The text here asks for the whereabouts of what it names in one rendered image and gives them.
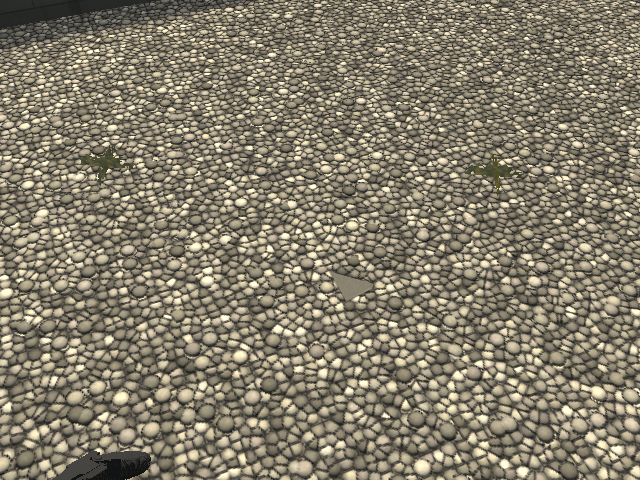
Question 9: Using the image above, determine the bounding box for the robot left hand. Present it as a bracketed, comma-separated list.
[52, 451, 151, 480]

